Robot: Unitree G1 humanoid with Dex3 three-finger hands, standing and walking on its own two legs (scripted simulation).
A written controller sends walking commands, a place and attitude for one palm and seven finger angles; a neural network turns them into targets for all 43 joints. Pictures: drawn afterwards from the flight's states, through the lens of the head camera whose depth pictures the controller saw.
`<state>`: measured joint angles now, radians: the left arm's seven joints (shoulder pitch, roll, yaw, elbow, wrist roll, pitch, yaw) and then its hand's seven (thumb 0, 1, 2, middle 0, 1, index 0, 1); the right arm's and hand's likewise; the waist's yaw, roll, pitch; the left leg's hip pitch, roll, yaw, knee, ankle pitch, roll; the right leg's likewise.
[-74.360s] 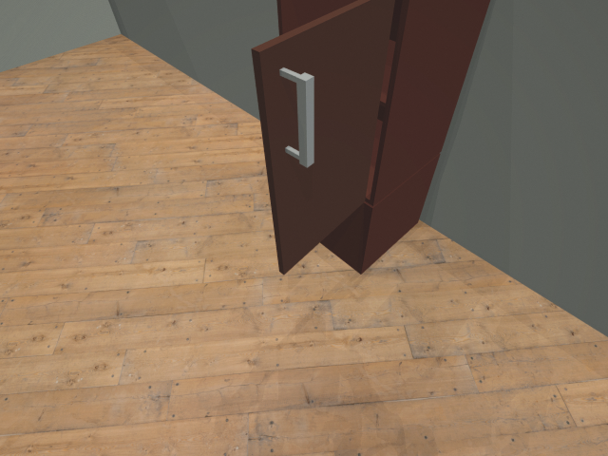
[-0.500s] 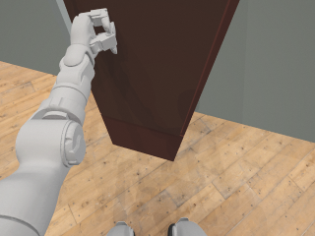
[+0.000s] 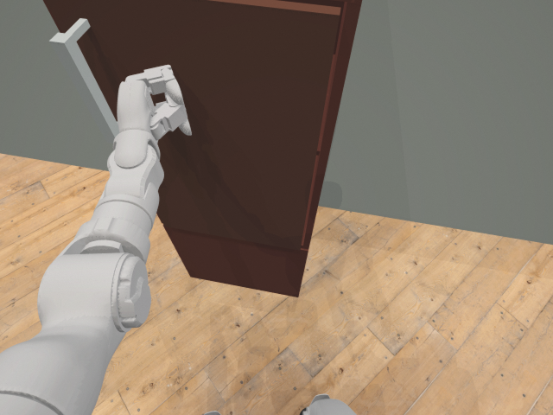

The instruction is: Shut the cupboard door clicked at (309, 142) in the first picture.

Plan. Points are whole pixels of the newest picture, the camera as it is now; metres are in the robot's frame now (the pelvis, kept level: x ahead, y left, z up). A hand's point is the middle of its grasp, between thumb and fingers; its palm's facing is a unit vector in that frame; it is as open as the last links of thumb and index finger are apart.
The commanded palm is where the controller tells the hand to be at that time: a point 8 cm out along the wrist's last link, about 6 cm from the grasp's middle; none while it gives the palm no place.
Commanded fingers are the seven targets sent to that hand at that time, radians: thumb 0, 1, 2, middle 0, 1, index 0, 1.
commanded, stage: pull the fist back off the door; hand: left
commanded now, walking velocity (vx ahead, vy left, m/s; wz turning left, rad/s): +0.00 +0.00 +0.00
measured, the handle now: (99, 87) +0.57 +0.21 +0.15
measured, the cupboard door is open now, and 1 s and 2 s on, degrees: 0 0 0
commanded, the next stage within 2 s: draw the hand back to the body in 0.22 s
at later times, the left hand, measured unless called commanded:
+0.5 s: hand (156, 136) +0.45 +0.11 +0.16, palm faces +0.05 -1.00 +0.01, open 3.1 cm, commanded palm +0.40 +0.17 +0.16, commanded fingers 0.00 0.90 0.90 -1.30 -1.50 -1.30 -1.50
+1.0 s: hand (71, 231) +0.31 +0.18 +0.16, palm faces +0.17 -0.97 -0.17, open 3.1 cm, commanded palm +0.28 +0.24 +0.18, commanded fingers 0.00 0.90 0.90 -0.92 -1.08 -0.92 -1.08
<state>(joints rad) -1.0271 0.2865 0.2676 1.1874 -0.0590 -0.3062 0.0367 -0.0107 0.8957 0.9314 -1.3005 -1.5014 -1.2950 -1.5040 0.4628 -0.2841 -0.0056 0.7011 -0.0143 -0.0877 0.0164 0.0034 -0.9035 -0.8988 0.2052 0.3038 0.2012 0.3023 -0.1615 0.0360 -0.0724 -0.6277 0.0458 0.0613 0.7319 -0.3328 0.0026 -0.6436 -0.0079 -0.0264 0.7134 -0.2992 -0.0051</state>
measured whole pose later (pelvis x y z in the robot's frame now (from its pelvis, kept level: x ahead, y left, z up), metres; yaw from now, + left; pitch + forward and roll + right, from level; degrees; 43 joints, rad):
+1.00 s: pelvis +0.02 +0.00 +0.03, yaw +2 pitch -3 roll +0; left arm -0.04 0.24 0.12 0.02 -0.11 0.01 0.00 0.01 0.89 0.90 -1.16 -1.34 -1.15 -1.34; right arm 0.18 -0.22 0.05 0.59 0.04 -0.04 -0.08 0.01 -0.90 -0.90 0.20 0.30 0.20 0.30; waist 0.02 0.05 -0.01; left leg -0.16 0.02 0.04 0.46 -0.26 0.00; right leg -0.18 -0.02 -0.05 0.47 -0.25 0.00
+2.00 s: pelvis +0.03 +0.00 +0.03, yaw +2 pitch -4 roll +0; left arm 0.45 0.33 0.34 -0.37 -0.06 -0.08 0.10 0.01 0.89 0.90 -0.21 -0.31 -0.21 -0.31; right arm 0.20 -0.21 0.02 0.64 0.00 -0.08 -0.08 0.01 -0.90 -0.90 0.21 0.30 0.20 0.30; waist 0.06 0.07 0.00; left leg -0.07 0.02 0.04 0.41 -0.26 0.00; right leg -0.08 -0.02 -0.05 0.39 -0.24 0.01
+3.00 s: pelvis -0.09 +0.02 +0.00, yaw +5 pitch -2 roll -3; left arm 0.49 0.44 0.47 -0.46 0.00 -0.27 0.16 0.01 0.88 0.90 -0.21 -0.30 -0.21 -0.31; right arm 0.27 -0.21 0.00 0.59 0.00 -0.08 -0.09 0.01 -0.90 -0.90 0.21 0.30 0.20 0.30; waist -0.03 0.01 0.00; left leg -0.47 0.01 0.02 0.68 -0.20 0.06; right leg -0.43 0.04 0.04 0.63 -0.25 0.02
